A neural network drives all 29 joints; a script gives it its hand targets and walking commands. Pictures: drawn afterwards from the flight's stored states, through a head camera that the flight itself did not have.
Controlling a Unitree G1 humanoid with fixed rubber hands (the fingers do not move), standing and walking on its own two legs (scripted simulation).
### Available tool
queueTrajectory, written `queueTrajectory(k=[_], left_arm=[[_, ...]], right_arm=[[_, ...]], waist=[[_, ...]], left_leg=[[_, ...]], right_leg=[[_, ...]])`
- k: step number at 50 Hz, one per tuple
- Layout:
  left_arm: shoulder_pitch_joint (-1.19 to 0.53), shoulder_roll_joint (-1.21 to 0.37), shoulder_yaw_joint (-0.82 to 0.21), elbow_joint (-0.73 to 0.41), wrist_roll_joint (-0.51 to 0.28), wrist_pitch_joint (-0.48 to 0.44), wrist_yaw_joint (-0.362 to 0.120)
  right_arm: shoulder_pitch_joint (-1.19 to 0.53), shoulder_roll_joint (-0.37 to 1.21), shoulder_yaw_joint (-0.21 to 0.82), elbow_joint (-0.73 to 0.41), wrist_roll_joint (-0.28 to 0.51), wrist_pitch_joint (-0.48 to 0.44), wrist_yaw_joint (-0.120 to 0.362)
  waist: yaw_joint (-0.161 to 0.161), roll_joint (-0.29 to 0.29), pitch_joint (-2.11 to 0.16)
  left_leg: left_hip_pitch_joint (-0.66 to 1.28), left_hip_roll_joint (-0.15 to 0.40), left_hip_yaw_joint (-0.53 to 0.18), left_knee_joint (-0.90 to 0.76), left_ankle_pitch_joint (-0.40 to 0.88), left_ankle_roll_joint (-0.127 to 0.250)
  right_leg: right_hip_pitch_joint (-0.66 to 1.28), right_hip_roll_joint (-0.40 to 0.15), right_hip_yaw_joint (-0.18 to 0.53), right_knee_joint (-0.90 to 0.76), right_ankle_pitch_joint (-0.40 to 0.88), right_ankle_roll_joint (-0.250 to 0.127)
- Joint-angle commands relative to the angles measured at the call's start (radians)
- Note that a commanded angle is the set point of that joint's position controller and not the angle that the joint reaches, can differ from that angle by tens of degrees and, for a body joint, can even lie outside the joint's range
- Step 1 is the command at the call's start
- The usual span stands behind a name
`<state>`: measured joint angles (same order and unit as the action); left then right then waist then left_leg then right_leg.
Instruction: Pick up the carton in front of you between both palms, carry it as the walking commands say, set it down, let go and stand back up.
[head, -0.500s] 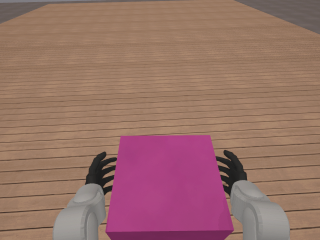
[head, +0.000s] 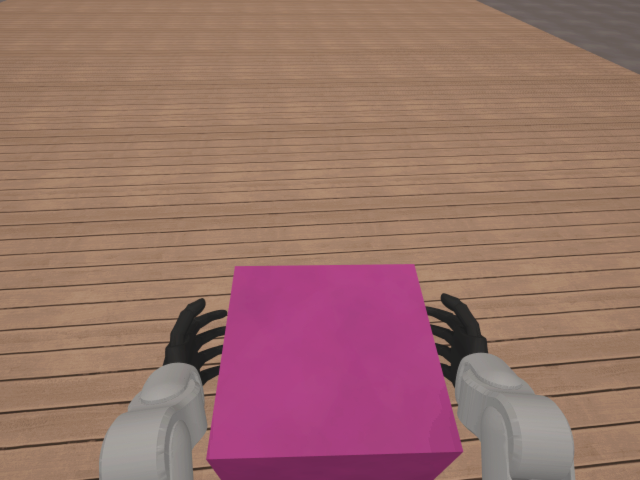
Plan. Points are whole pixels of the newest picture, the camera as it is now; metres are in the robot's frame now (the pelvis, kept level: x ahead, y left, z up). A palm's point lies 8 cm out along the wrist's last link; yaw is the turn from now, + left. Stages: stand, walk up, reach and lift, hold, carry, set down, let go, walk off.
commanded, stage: carry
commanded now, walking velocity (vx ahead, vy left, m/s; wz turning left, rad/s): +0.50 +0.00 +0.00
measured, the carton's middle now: (325, 392) +0.24 +0.00 +0.02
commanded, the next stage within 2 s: none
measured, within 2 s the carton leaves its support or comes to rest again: neither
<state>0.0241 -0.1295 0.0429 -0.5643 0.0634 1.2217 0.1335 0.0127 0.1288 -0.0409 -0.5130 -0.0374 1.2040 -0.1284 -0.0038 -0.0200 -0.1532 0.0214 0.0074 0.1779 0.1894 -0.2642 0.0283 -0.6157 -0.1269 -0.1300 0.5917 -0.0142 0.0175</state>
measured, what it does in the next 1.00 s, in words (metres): walks ahead: right foot, then left foot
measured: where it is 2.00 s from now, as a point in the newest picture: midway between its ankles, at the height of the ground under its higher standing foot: (309, 368)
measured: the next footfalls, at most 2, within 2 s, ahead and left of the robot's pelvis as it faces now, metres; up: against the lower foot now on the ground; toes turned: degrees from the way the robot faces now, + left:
right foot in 0.12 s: +0.28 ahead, -0.13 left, +0.00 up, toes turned -9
left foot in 0.60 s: +0.59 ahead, +0.11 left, +0.00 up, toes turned +10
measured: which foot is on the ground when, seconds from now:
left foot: down 0.00-0.14, up 0.16-0.58, down 0.60-1.00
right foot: up 0.00-0.10, down 0.12-0.60, up 0.62-1.00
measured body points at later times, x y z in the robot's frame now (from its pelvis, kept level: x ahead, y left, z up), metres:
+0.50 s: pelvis +0.33 -0.02 +0.00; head +0.31 -0.03 +0.45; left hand +0.56 +0.14 +0.09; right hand +0.57 -0.17 +0.09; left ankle +0.47 +0.13 -0.71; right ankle +0.24 -0.12 -0.75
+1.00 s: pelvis +0.65 +0.02 +0.00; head +0.64 +0.04 +0.45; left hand +0.89 +0.18 +0.09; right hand +0.89 -0.12 +0.09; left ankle +0.55 +0.11 -0.75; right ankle +0.79 -0.10 -0.71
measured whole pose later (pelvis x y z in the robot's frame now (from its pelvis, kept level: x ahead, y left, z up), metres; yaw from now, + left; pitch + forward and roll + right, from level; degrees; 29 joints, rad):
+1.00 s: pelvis +0.65 +0.02 +0.00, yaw +0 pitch +3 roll -1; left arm 0.05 -0.13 0.03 -0.60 0.06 1.20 0.13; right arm 0.04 0.13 -0.03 -0.56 -0.04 1.18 -0.12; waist 0.00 -0.01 -0.09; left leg -0.02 0.03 0.19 0.28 -0.30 0.02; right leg -0.55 -0.07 -0.16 0.56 -0.03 0.01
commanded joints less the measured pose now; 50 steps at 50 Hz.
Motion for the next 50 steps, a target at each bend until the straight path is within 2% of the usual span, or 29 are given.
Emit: queueTrajectory(k=[1, 3, 4, 5, 6, 7, 8, 9, 10, 11, 12, 14, 18, 22, 26, 28, 30, 31, 32, 33, 34, 35, 36, 37, 39, 42, 45, 47, 50], left_arm=[[-0.38, -0.722, -0.628, -0.04, -0.278, 0.0, -0.099], [-0.373, -0.712, -0.622, -0.033, -0.28, 0.002, -0.102], [-0.364, -0.711, -0.616, -0.025, -0.28, 0.0, -0.103], [-0.343, -0.712, -0.608, -0.014, -0.275, -0.004, -0.104], [-0.326, -0.716, -0.599, 0.003, -0.264, -0.009, -0.105], [-0.304, -0.702, -0.586, 0.017, -0.252, -0.016, -0.106], [-0.315, -0.719, -0.588, 0.027, -0.256, -0.029, -0.108], [-0.306, -0.776, -0.603, 0.01, -0.264, -0.04, -0.115], [-0.337, -0.818, -0.626, -0.011, -0.284, -0.054, -0.126], [-0.341, -0.872, -0.636, -0.009, -0.288, -0.07, -0.136], [-0.356, -0.902, -0.644, -0.011, -0.288, -0.085, -0.144], [-0.357, -0.916, -0.666, -0.007, -0.295, -0.102, -0.161], [-0.3, -0.843, -0.667, -0.019, -0.289, -0.11, -0.168], [-0.26, -0.753, -0.634, -0.029, -0.272, -0.092, -0.147], [-0.27, -0.677, -0.605, -0.048, -0.257, -0.056, -0.11], [-0.28, -0.645, -0.6, -0.061, -0.255, -0.039, -0.094], [-0.307, -0.622, -0.602, -0.068, -0.257, -0.021, -0.082], [-0.326, -0.611, -0.607, -0.093, -0.263, -0.014, -0.077], [-0.338, -0.603, -0.61, -0.115, -0.267, -0.01, -0.075], [-0.365, -0.622, -0.627, -0.1, -0.276, -0.005, -0.077], [-0.363, -0.673, -0.636, -0.094, -0.29, -0.011, -0.083], [-0.375, -0.717, -0.64, -0.094, -0.29, -0.018, -0.092], [-0.374, -0.755, -0.641, -0.076, -0.282, -0.024, -0.1], [-0.378, -0.789, -0.647, -0.075, -0.28, -0.033, -0.106], [-0.355, -0.815, -0.648, -0.065, -0.266, -0.046, -0.11], [-0.34, -0.807, -0.645, -0.084, -0.258, -0.051, -0.101], [-0.288, -0.766, -0.638, -0.064, -0.242, -0.04, -0.092], [-0.29, -0.738, -0.642, -0.061, -0.244, -0.031, -0.093], [-0.32, -0.731, -0.653, -0.071, -0.272, -0.025, -0.106]], right_arm=[[-0.359, 0.698, 0.589, -0.077, 0.252, 0.01, 0.11], [-0.358, 0.699, 0.59, -0.077, 0.247, 0.012, 0.106], [-0.357, 0.701, 0.594, -0.075, 0.244, 0.012, 0.105], [-0.351, 0.705, 0.599, -0.068, 0.244, 0.012, 0.106], [-0.348, 0.701, 0.602, -0.062, 0.242, 0.011, 0.107], [-0.342, 0.712, 0.61, -0.077, 0.246, 0.01, 0.112], [-0.366, 0.723, 0.627, -0.084, 0.267, 0.007, 0.119], [-0.365, 0.761, 0.65, -0.096, 0.278, -0.008, 0.126], [-0.387, 0.807, 0.663, -0.094, 0.281, -0.021, 0.134], [-0.388, 0.86, 0.671, -0.09, 0.283, -0.035, 0.142], [-0.389, 0.892, 0.678, -0.08, 0.277, -0.05, 0.148], [-0.346, 0.904, 0.674, -0.057, 0.248, -0.077, 0.15], [-0.291, 0.859, 0.671, -0.068, 0.215, -0.094, 0.135], [-0.28, 0.782, 0.665, -0.098, 0.219, -0.072, 0.117], [-0.315, 0.692, 0.65, -0.129, 0.245, -0.03, 0.102], [-0.313, 0.655, 0.631, -0.128, 0.252, -0.012, 0.094], [-0.278, 0.628, 0.592, -0.087, 0.248, 0.0, 0.084], [-0.282, 0.607, 0.578, -0.095, 0.243, 0.002, 0.083], [-0.288, 0.61, 0.567, -0.087, 0.251, 0.002, 0.083], [-0.293, 0.629, 0.566, -0.082, 0.256, 0.002, 0.086], [-0.322, 0.668, 0.583, -0.114, 0.267, -0.001, 0.093], [-0.365, 0.723, 0.604, -0.131, 0.283, -0.008, 0.103], [-0.383, 0.762, 0.619, -0.127, 0.292, -0.016, 0.114], [-0.398, 0.794, 0.64, -0.135, 0.3, -0.024, 0.125], [-0.397, 0.808, 0.658, -0.145, 0.312, -0.03, 0.14], [-0.378, 0.778, 0.661, -0.16, 0.32, -0.03, 0.144], [-0.309, 0.723, 0.635, -0.133, 0.292, -0.02, 0.137], [-0.27, 0.7, 0.614, -0.106, 0.265, -0.015, 0.132], [-0.289, 0.703, 0.605, -0.119, 0.248, -0.013, 0.127]], waist=[[-0.013, 0.142, 0.04], [-0.013, 0.168, 0.032], [-0.007, 0.177, 0.0], [0.013, 0.15, -0.068], [0.032, 0.078, -0.173], [0.035, -0.175, -0.285], [0.034, -0.297, -0.24], [0.028, -0.207, -0.262], [0.032, -0.132, -0.256], [0.024, -0.04, -0.228], [0.014, -0.023, -0.201], [0.009, -0.074, -0.183], [0.01, -0.109, -0.106], [0.015, -0.119, -0.024], [0.02, -0.131, 0.045], [0.018, -0.131, 0.037], [-0.019, -0.049, -0.101], [-0.033, 0.152, -0.169], [-0.015, 0.357, -0.181], [-0.027, 0.291, -0.152], [-0.018, 0.23, -0.169], [-0.012, 0.144, -0.162], [-0.005, 0.092, -0.151], [-0.002, 0.087, -0.152], [-0.005, 0.12, -0.135], [-0.001, 0.129, -0.097], [0.002, 0.171, -0.065], [-0.004, 0.186, -0.046], [-0.01, 0.175, -0.043]], left_leg=[[0.029, 0.234, -0.09, -0.052, 0.307, 0.099], [0.039, 0.234, -0.068, 0.011, 0.421, 0.08], [0.033, 0.225, -0.044, 0.099, 0.548, 0.066], [-0.001, 0.193, 0.01, 0.261, 0.64, 0.037], [-0.151, 0.153, 0.027, 0.485, 0.532, -0.004], [-0.397, 0.059, 0.009, 0.806, 0.234, -0.051], [-0.676, -0.05, -0.055, 1.0, -0.174, -0.061], [-0.714, 0.006, -0.164, 1.134, -0.19, -0.032], [-0.714, 0.07, -0.191, 1.142, -0.162, -0.018], [-0.677, 0.1, -0.201, 1.071, -0.086, -0.012], [-0.634, 0.128, -0.198, 0.977, -0.039, -0.013], [-0.579, 0.122, -0.151, 0.863, 0.001, -0.022], [-0.61, 0.113, -0.087, 0.601, 0.078, -0.047], [-0.617, 0.095, -0.03, 0.422, 0.181, -0.051], [-0.582, 0.086, 0.005, 0.336, 0.216, -0.04], [-0.479, 0.067, 0.047, 0.3, 0.195, -0.028], [-0.117, 0.002, 0.089, 0.284, 0.057, 0.003], [0.059, 0.208, -0.26, 0.181, -0.11, 0.057], [0.201, 0.387, -0.685, 0.014, -0.162, 0.149], [0.171, 0.411, -0.702, 0.008, -0.014, 0.19], [0.128, 0.399, -0.589, 0.041, 0.12, 0.173], [0.046, 0.376, -0.496, 0.04, 0.147, 0.149], [-0.021, 0.345, -0.419, 0.016, 0.114, 0.113], [-0.056, 0.322, -0.357, -0.003, 0.106, 0.088], [-0.063, 0.298, -0.279, -0.037, 0.098, 0.087], [-0.01, 0.278, -0.176, -0.002, 0.45, 0.104], [-0.006, 0.23, -0.055, 0.047, 0.675, 0.075], [-0.015, 0.212, -0.017, 0.069, 0.742, 0.062], [-0.027, 0.2, 0.009, 0.136, 0.672, 0.046]], right_leg=[[-0.011, 0.027, -0.05, -0.069, -0.007, -0.016], [0.074, 0.049, -0.084, -0.102, -0.038, -0.038], [0.166, 0.079, -0.114, -0.118, -0.076, -0.05], [0.344, 0.128, -0.153, -0.171, -0.104, -0.052], [0.62, 0.074, -0.068, -0.162, -0.171, -0.064], [0.84, -0.2, 0.395, -0.236, -0.303, -0.16], [0.95, -0.307, 0.701, -0.376, -0.187, -0.282], [0.904, -0.3, 0.614, -0.351, -0.024, -0.278], [0.838, -0.285, 0.471, -0.322, 0.011, -0.25], [0.733, -0.247, 0.394, -0.346, -0.002, -0.207], [0.656, -0.212, 0.325, -0.386, -0.076, -0.158], [0.577, -0.189, 0.222, -0.44, -0.176, -0.129], [0.579, -0.156, 0.13, -0.499, -0.19, -0.151], [0.611, -0.124, 0.049, -0.487, -0.063, -0.137], [0.627, -0.133, 0.028, -0.46, 0.013, -0.118], [0.623, -0.129, 0.004, -0.383, 0.113, -0.102], [0.513, -0.049, -0.091, -0.025, 0.269, -0.056], [0.309, 0.02, -0.093, 0.281, 0.065, -0.009], [0.011, 0.155, -0.02, 0.496, -0.384, 0.017], [-0.047, 0.099, 0.097, 0.624, -0.433, -0.011], [-0.064, 0.053, 0.126, 0.688, -0.414, -0.026], [-0.039, 0.01, 0.143, 0.657, -0.342, -0.038], [0.001, -0.022, 0.152, 0.574, -0.271, -0.042], [0.035, -0.023, 0.13, 0.521, -0.228, -0.04], [0.033, -0.009, 0.091, 0.422, -0.196, -0.031], [0.002, 0.014, 0.04, 0.263, -0.178, -0.008], [0.047, 0.048, -0.017, 0.084, -0.107, -0.006], [0.092, 0.081, -0.053, 0.007, -0.033, -0.005], [0.201, 0.105, -0.086, -0.083, 0.056, -0.01]])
